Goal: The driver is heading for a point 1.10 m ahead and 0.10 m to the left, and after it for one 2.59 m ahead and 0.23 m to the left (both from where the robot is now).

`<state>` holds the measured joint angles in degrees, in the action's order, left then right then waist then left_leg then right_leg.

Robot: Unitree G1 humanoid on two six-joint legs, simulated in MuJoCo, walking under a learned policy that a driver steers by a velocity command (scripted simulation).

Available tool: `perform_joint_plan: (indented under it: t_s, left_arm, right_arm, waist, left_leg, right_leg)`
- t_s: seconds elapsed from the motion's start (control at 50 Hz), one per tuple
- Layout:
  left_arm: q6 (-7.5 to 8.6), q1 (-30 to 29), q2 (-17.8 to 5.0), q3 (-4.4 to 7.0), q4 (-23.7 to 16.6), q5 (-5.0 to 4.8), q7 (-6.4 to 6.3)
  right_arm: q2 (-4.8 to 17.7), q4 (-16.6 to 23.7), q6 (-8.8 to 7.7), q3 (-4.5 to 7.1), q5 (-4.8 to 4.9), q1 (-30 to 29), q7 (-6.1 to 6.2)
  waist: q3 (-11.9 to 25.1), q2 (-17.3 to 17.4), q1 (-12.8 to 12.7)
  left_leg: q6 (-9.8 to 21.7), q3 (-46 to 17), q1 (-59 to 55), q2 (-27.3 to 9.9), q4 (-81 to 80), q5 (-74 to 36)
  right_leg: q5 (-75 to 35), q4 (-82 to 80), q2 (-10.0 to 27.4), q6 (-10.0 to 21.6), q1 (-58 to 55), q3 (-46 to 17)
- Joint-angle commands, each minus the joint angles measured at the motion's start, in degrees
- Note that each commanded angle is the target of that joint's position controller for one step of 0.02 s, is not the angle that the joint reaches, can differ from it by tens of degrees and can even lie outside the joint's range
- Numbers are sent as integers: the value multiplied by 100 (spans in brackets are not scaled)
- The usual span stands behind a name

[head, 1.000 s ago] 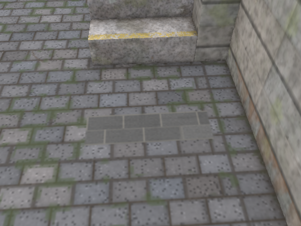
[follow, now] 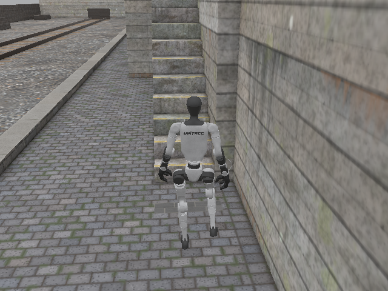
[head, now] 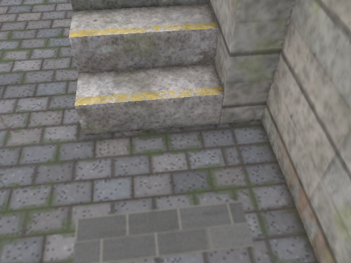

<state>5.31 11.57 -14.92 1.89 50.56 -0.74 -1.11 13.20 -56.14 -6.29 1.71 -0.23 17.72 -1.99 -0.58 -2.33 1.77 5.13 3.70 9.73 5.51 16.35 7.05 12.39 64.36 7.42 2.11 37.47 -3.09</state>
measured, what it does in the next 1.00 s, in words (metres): walks ahead: right foot, then left foot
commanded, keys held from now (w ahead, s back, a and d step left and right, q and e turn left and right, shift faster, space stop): w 1.00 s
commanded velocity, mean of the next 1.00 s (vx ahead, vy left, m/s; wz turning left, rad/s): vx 0.50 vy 0.00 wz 0.00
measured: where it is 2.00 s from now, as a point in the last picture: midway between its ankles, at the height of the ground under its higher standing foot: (160, 169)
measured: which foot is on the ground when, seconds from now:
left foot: down 0.00-0.28, up 0.30-0.82, down 0.84-1.00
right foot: up 0.00-0.26, down 0.28-0.84, up 0.86-1.00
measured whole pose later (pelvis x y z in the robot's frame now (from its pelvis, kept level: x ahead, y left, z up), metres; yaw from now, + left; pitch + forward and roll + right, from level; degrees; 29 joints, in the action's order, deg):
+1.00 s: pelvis +0.55 +0.04 -0.01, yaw +1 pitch +1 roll +0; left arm 5.3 14.3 -16.4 1.5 50.6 -0.8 -0.4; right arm 14.8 -51.9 -6.4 2.4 -0.6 13.5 -2.5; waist -2.0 -2.7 0.8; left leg 3.8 2.4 17.7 3.1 24.8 8.0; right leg 17.9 69.3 5.0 2.3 28.0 -1.7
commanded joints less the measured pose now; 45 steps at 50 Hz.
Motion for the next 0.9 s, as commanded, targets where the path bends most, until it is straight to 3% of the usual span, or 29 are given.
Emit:
perform_joint_plan:
  t_s: [0.02, 0.12, 0.16, 0.22, 0.24, 0.26, 0.28, 0.3, 0.32, 0.34, 0.36, 0.38, 0.4, 0.42, 0.48, 0.6, 0.62, 0.66, 0.7, 0.76, 0.78, 0.8, 0.82, 0.84, 0.86, 0.88, 0.9]
  left_arm:
    - [-23, 237, -274, 74, -225, 71, -38]
    - [16, -852, -237, 24, -527, 4, 99]
    - [35, -1096, -237, 6, -638, -72, 196]
    - [122, -926, -520, 33, -645, -82, 236]
    - [176, -566, -657, 104, -538, -17, 244]
    - [219, 240, -858, 227, -289, 1, 209]
    - [247, 1314, -1360, 375, -73, 83, 175]
    - [182, 1914, -1977, 544, 188, 145, 227]
    - [211, 2035, -1360, 395, 241, 113, 268]
    - [227, 1516, -1054, 315, 134, 55, 269]
    - [225, 848, -874, 249, -50, 96, 260]
    - [232, 440, -749, 206, -128, 97, 263]
    - [249, 296, -716, 180, -114, 114, 259]
    - [244, 373, -674, 173, -49, 104, 239]
    - [177, 754, -956, 257, 180, 104, 162]
    - [16, 1249, -948, 251, 320, 66, 36]
    - [32, 1371, -860, 215, 364, 21, 33]
    - [25, 1442, -968, 227, 395, 5, 21]
    - [-9, 1431, -1147, 272, 437, -4, 41]
    - [-38, 1431, -1108, 285, 458, -65, 71]
    - [-63, 1209, -1070, 274, 430, -55, 89]
    - [-60, 1165, -1104, 270, 337, 48, 106]
    - [-107, 1062, -967, 215, 303, 100, 75]
    - [-116, 1319, -676, 83, 130, 199, 64]
    - [44, 2502, 386, -216, 176, 110, 114]
    - [187, 2073, -399, -51, 199, -108, 138]
    - [266, 1065, -872, 74, -134, -278, 158]
  right_arm:
    - [784, 334, -106, 126, 19, -306, 104]
    - [1044, 180, -24, 183, 93, 244, 177]
    - [974, 87, 35, 167, 118, 464, 138]
    - [1117, 64, 70, 236, 163, 436, 138]
    - [1308, 167, 127, 282, 137, 326, 148]
    - [1171, 203, 179, 239, 85, 307, 158]
    - [782, 333, 166, 84, -58, 297, 156]
    - [-23, 369, 15, -128, 30, 1074, 82]
    - [458, 311, -144, -51, 187, 952, 110]
    - [795, 440, -216, 22, 302, 509, 110]
    - [904, 534, -226, 62, 272, 139, 171]
    - [901, 549, -186, 100, 145, -47, 214]
    - [847, 555, -111, 130, 84, -22, 231]
    - [686, 573, -64, 130, 96, -1, 234]
    - [503, 688, 10, 132, 125, -138, 243]
    - [373, 1063, 21, 127, 108, -1200, 161]
    - [360, 1142, 10, 119, 69, -1449, 121]
    - [340, 1243, -6, 109, 93, -1713, 49]
    - [388, 1292, -8, 111, 69, -1775, -12]
    - [509, 1437, -41, 127, 30, -1828, -92]
    - [650, 1400, -49, 190, 77, -1631, -117]
    - [920, 1305, -27, 284, 112, -1124, -107]
    - [1251, 939, 0, 478, 118, -59, -77]
    - [1769, 711, 38, 604, 52, 907, 2]
    - [2155, 667, 3, 591, -18, 923, -52]
    - [1448, 713, -47, 442, -9, 717, -67]
    - [1145, 745, -60, 366, 35, 386, -54]
  waist:
    - [-262, 447, -282]
    - [-248, 495, 149]
    - [-342, 560, 247]
    - [-470, 652, 33]
    - [-208, 536, -168]
    - [271, 459, -525]
    - [1135, -64, -885]
    - [1754, -1595, -504]
    - [1610, -1146, -657]
    - [874, -885, -607]
    - [576, -339, -416]
    - [313, -16, -262]
    - [258, -32, -112]
    - [232, -69, -67]
    - [35, -256, -47]
    - [-339, -329, -297]
    - [-421, -225, -357]
    - [-511, -319, -394]
    - [-584, -341, -374]
    - [-660, -429, -279]
    - [-492, -598, -123]
    - [-96, -694, 152]
    - [463, -588, 656]
    - [1323, 507, 843]
    - [2049, 2400, 94]
    - [1903, 1715, 320]
    - [1049, 1255, 414]
  left_leg:
    - [959, -1121, 689, -1558, -1190, -399]
    - [718, -828, 53, -1509, -986, -377]
    - [741, -919, -291, -1677, -767, -188]
    - [658, -1127, -724, -1916, -434, -126]
    - [586, -1040, -850, -1802, 83, -1057]
    - [448, -800, -723, -1484, 1081, -1883]
    - [208, -429, 155, -1045, 2863, -1178]
    - [-249, -245, 2426, -78, 4836, 1695]
    - [-175, -1128, 3222, -198, 5736, 2616]
    - [-92, -1167, 3680, -502, 5951, 2176]
    - [-63, -1073, 3376, -820, 5669, 1591]
    - [-116, -981, 3125, -1037, 5247, 1179]
    - [-159, -972, 2796, -1203, 4953, 926]
    - [-237, -935, 2638, -1243, 4755, 783]
    - [-429, -742, 3064, -1289, 4339, 404]
    - [-607, -506, 3433, -1226, 3033, -1131]
    - [-618, -481, 3338, -1148, 2698, -1338]
    - [-615, -427, 3139, -1039, 2250, -1494]
    - [-516, -439, 2989, -976, 1971, -1322]
    - [-261, -346, 2653, -854, 1706, -642]
    - [-160, -301, 2199, -735, 1543, -520]
    - [32, -156, 1285, -539, 1529, -392]
    - [177, 10, 50, -368, 1554, -415]
    - [536, -1435, -1714, -1494, 1647, -317]
    - [1567, -4485, -3146, -2718, 665, 592]
    - [1394, -5180, -2811, -2729, -187, 1496]
    - [1016, -4008, -2135, -2519, -106, 1195]
  right_leg:
    - [-899, -922, 217, -161, -98, 1]
    - [-1723, -2776, -145, -258, -471, 275]
    - [-1424, -3091, -214, -181, -508, 308]
    - [-746, -3535, -282, 31, -847, 290]
    - [-677, -3663, -447, 124, -1318, 456]
    - [-516, -3786, -617, 247, -2314, 582]
    - [-418, -3736, 292, 668, -3835, -452]
    - [565, -4395, 1488, 1634, -5659, -3208]
    - [1480, -4996, 1538, 1656, -5650, -3909]
    - [1229, -4982, 1370, 1379, -5145, -3069]
    - [440, -5050, 1212, 1152, -4342, -2360]
    - [-196, -5228, 1005, 1053, -3754, -1854]
    - [-614, -5377, 873, 972, -3434, -1525]
    - [-754, -5502, 809, 965, -3281, -1392]
    - [-1256, -5700, 704, 1064, -3305, -876]
    - [-1298, -5822, 519, 851, -3297, -194]
    - [-1303, -5815, 532, 803, -3287, -119]
    - [-1202, -5776, 587, 745, -3382, -12]
    - [-1145, -5630, 727, 702, -3573, 63]
    - [-1570, -5285, 919, 630, -3868, 83]
    - [-2257, -4925, 851, 534, -3933, 132]
    - [-3193, -4349, 802, 451, -3926, 234]
    - [-3748, -3042, 466, 274, -3643, 494]
    - [-1959, -944, 67, 55, -2293, 689]
    - [2182, 1079, -1104, -158, -382, 168]
    - [1998, 1816, -894, -42, 261, -535]
    - [1478, 1732, -568, 99, 652, -373]
Velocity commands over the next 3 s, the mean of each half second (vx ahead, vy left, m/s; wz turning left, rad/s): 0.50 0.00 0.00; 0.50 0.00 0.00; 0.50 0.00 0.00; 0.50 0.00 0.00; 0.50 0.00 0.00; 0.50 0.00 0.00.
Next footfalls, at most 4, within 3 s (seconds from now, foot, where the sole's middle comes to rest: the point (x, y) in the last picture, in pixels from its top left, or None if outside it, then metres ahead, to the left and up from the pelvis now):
0.28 right None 0.31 -0.16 -0.78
0.84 left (147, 232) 0.64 0.12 -0.78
1.38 right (194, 178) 0.89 -0.08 -0.78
1.84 left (137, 159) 1.01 0.18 -0.78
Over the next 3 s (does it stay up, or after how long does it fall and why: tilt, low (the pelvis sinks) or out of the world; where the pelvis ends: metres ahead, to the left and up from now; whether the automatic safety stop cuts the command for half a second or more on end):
stays up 1.33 0.18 0.20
